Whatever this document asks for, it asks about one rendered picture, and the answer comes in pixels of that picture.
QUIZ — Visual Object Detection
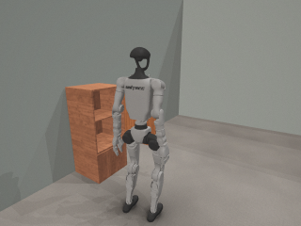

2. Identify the robot right hand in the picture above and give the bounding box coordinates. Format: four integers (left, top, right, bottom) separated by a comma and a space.
157, 145, 169, 168

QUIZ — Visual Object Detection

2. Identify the robot left shin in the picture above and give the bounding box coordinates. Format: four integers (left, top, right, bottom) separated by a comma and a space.
125, 163, 138, 204

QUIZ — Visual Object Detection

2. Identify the left robot upper arm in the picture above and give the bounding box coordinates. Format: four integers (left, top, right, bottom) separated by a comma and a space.
112, 76, 128, 113

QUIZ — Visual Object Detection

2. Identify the right robot upper arm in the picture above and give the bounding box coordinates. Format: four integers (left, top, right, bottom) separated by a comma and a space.
150, 78, 166, 119

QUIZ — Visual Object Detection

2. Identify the left robot forearm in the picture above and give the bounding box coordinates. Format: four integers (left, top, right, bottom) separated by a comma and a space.
112, 110, 122, 137

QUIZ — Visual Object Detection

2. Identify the right robot forearm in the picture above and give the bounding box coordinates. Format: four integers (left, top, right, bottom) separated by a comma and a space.
154, 109, 167, 147

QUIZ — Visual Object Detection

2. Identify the robot left hand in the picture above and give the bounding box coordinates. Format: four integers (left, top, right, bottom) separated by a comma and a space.
112, 136, 124, 156

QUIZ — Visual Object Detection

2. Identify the robot left foot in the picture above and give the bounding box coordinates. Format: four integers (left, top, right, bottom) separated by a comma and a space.
122, 195, 138, 213

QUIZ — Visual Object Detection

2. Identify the cupboard door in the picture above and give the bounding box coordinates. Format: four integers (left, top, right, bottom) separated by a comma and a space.
123, 95, 156, 145

